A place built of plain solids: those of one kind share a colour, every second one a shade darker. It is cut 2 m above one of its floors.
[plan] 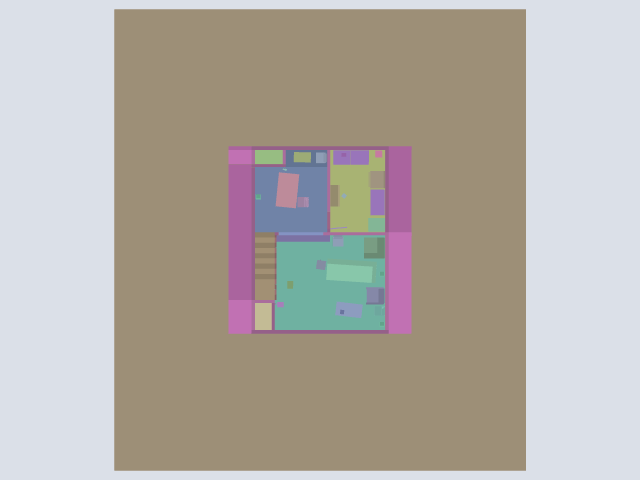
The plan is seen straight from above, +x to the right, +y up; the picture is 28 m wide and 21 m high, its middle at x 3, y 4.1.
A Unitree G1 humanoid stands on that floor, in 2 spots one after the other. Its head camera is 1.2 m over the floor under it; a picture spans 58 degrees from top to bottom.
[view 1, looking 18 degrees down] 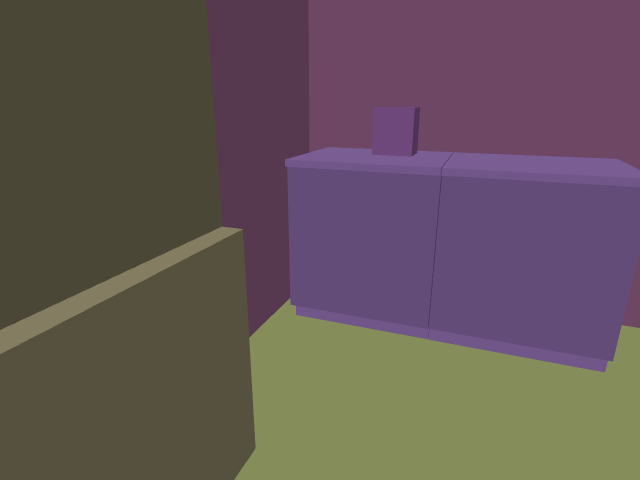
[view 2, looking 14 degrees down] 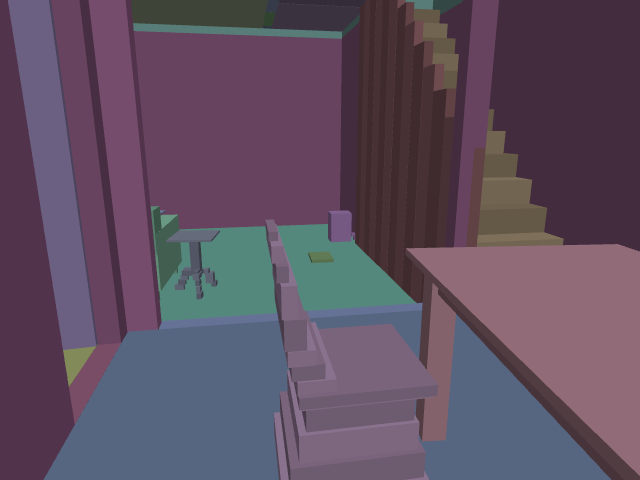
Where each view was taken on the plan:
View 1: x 4.53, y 5.42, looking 111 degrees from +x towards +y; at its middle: counter_run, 2.25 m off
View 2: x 2.58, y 7.08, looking -100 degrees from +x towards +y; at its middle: floor_living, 6.12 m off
